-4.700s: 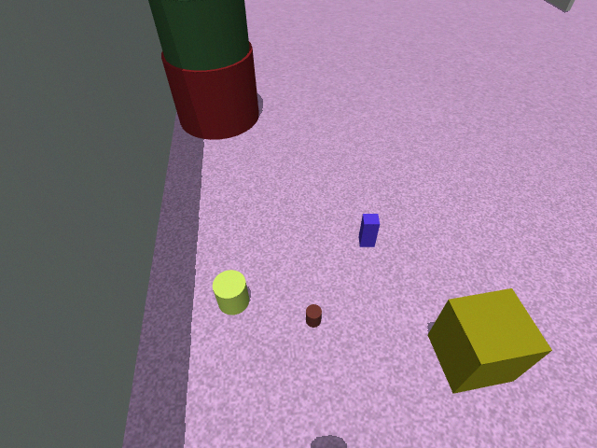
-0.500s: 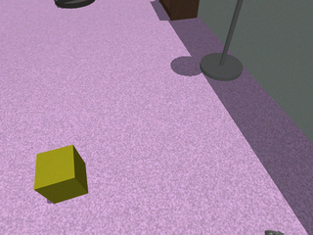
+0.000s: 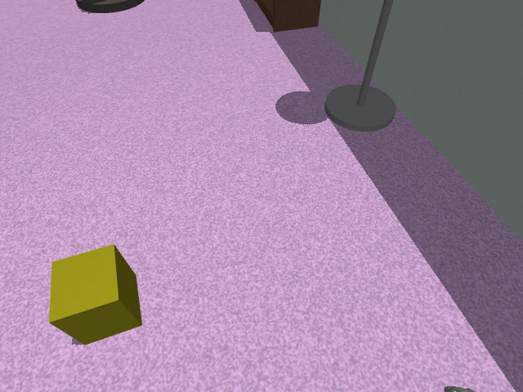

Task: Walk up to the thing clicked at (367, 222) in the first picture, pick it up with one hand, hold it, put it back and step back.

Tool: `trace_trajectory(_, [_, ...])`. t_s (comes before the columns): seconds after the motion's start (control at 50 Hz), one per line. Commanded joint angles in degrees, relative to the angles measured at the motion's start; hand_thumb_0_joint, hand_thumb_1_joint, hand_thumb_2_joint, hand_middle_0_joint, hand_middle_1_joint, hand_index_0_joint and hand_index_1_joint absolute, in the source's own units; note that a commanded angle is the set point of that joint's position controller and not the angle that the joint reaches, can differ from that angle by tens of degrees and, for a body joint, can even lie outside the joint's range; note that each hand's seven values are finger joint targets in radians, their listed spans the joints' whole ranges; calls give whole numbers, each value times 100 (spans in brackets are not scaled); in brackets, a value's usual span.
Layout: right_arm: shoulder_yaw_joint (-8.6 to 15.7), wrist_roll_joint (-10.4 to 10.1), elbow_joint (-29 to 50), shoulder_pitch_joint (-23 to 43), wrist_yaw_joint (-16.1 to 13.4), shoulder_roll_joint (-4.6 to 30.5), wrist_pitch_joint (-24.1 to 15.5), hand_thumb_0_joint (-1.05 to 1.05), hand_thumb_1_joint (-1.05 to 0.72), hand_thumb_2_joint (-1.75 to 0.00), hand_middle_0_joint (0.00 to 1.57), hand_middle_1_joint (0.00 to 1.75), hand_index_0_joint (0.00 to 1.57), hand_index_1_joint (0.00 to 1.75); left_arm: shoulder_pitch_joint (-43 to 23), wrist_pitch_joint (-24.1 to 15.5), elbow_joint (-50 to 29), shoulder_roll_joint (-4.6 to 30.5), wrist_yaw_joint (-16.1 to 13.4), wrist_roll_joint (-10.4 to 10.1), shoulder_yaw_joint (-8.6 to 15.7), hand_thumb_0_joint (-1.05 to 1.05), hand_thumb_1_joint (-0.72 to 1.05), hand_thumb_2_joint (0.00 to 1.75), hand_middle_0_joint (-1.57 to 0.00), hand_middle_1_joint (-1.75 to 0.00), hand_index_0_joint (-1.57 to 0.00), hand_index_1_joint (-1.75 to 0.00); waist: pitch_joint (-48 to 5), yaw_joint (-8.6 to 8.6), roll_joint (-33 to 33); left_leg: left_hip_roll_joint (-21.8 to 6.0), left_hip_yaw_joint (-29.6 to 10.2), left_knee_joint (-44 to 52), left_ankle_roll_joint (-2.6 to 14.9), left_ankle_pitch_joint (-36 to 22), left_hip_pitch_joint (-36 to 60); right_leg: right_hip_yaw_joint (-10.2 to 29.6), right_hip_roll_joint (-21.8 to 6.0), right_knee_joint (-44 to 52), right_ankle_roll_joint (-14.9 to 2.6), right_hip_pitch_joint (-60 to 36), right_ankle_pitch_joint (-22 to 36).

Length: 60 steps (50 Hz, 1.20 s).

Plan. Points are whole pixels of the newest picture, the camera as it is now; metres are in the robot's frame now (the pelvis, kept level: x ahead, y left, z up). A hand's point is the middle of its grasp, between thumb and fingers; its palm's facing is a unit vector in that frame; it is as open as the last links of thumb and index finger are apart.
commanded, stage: walk up
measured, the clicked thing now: out of the picture +0.20 +1.03 -0.69
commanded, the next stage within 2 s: stand in 0.04 s
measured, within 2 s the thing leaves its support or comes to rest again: neither
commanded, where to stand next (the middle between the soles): +0.05 -0.01 m, yaw +5 degrees
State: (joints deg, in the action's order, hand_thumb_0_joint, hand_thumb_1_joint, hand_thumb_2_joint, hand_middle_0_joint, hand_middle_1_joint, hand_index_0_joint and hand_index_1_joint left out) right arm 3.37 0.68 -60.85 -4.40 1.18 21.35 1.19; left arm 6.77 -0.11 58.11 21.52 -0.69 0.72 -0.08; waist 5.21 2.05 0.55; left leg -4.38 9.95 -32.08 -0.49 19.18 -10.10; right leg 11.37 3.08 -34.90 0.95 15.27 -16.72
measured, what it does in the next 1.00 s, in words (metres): stands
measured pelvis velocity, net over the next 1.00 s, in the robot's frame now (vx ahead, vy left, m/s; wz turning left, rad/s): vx -0.01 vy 0.01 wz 0.06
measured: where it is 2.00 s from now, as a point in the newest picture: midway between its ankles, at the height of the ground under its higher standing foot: outside the picture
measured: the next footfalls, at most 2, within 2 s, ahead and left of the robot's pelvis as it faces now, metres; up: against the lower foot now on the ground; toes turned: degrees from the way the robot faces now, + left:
none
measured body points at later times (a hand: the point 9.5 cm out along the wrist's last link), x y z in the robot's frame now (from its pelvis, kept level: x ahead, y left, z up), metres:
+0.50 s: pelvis -0.01 +0.01 +0.02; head +0.00 +0.00 +0.47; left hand +0.09 +0.30 -0.11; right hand +0.08 -0.30 -0.12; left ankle -0.02 +0.12 -0.73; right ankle +0.02 -0.13 -0.73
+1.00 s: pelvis -0.01 +0.01 +0.02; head -0.01 +0.01 +0.47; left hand +0.05 +0.31 -0.12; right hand +0.08 -0.29 -0.12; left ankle -0.02 +0.12 -0.73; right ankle +0.02 -0.13 -0.73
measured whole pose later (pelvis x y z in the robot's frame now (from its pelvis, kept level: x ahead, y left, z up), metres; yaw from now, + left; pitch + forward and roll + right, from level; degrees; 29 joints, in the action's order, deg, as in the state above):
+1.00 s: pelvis -0.01 +0.01 +0.02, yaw +4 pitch -3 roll +0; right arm 1.6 0.9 -65.1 -5.5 0.7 19.9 0.1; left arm 7.1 -0.2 64.1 19.8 -0.1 0.6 -1.1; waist 3.2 0.8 0.1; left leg -1.7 7.1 -20.2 0.4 11.6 -5.3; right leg 5.5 -0.9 -20.5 2.3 7.8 -9.6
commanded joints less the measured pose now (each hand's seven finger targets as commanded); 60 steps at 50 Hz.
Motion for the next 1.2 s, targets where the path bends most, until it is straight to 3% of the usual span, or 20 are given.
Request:
trace_trajectory(0.0, [328,9,556,356,-82,1454,-124,0,-90,-90,20,30,20,30,98,-135,-354,1157,-66,1,334,0,90,90,-20,-30,-20,-30,-657,-72,-511,-1058,-880,792,796,-491,493,-387,-212,-95,-363,251,1250])
trace_trajectory(0.02, [208,3,477,418,-111,1242,-110,0,-90,-90,20,30,20,30,-82,-159,-224,945,-12,-30,285,0,90,90,-20,-30,-20,-30,-595,-78,-532,-700,-838,645,514,-902,66,-162,-645,657,-307,-405,1983])
trace_trajectory(0.04, [155,-54,505,393,-118,1061,-91,0,-90,-90,20,30,20,30,-145,-189,-252,1094,4,-18,291,0,90,90,-20,-30,-20,-30,-657,-50,-119,-341,-584,427,260,-1023,91,350,-870,1008,-415,-507,2424])
trace_trajectory(0.06, [148,-73,459,343,-138,1050,-56,0,-90,-90,20,30,20,30,-123,-206,-217,1370,-13,18,337,0,90,90,-20,-30,-20,-30,-662,6,40,-147,-642,280,132,-1076,500,818,-1056,1143,-573,-141,2575])
trace_trajectory(0.08, [123,-82,398,222,-141,1044,-42,0,-90,-90,20,30,20,30,-165,-206,-152,1465,-22,11,343,0,90,90,-20,-30,-20,-30,-634,51,228,-109,-749,382,112,-868,878,866,-1087,1313,-606,194,2276])
trace_trajectory(0.1, [112,-95,317,96,-136,1069,-51,0,-90,-90,20,30,20,30,-383,-196,-155,1399,-41,26,332,0,90,90,-20,-30,-20,-30,-629,121,404,-155,-806,584,163,-712,849,667,-1018,1435,-557,61,1949])
trace_trajectory(0.16, [101,-57,207,103,-106,1139,-131,0,-90,-90,20,30,20,30,-430,-186,-87,1200,-56,-29,277,0,90,90,-20,-30,-20,-30,-808,39,579,-281,-830,949,226,-1181,1142,264,-866,1530,-317,-197,2185])
trace_trajectory(0.2, [88,-33,115,60,-108,1160,-179,0,-90,-90,20,30,20,30,-444,-193,-25,1112,-49,-44,267,0,90,90,-20,-30,-20,-30,-909,37,352,-404,-802,1115,206,-1498,1181,37,-835,1487,-257,-435,2407])
trace_trajectory(0.32, [63,7,0,160,-120,1166,-233,0,-90,-90,20,30,20,30,-442,-174,132,1026,-25,-61,262,0,90,90,-20,-30,-20,-30,-737,-85,-30,-517,-827,1572,183,-1299,979,-206,-803,1528,-193,-557,2038])
trace_trajectory(0.38, [50,7,-17,191,-110,1102,-239,0,-90,-90,20,30,20,30,-483,-161,183,1039,-11,-32,252,0,90,90,-20,-30,-20,-30,-498,-106,-34,-484,-853,1745,164,-702,709,-234,-788,1674,-160,-510,1556])
trace_trajectory(0.46, [60,22,-33,206,-106,1081,-257,0,-90,-90,20,30,20,30,-478,-163,238,1015,12,-22,250,0,90,90,-20,-30,-20,-30,-464,-108,-77,-493,-913,1845,166,-488,701,-214,-792,1732,-163,-412,1340])
trace_trajectory(0.86, [68,5,-46,116,-108,1106,-237,0,-90,-90,20,30,20,30,-234,-174,240,1041,-14,-21,166,0,90,90,-20,-30,-20,-30,-695,-84,-27,-468,-887,1587,195,-1302,943,-361,-866,1666,-149,-441,1797])
trace_trajectory(0.94, [52,-11,-51,164,-106,1121,-213,0,-90,-90,20,30,20,30,-199,-155,252,1020,-19,-15,145,0,90,90,-20,-30,-20,-30,-488,-106,-13,-456,-926,1661,205,-891,764,-371,-848,1711,-144,-380,1516])
trace_trajectory(1.18, [50,3,-58,90,-75,1114,-221,0,-90,-90,20,30,20,30,-258,-171,183,1064,-12,-3,150,0,90,90,-20,-30,-20,-30,-499,-83,-47,-406,-982,1706,198,-605,641,-289,-897,1812,-182,-415,1246])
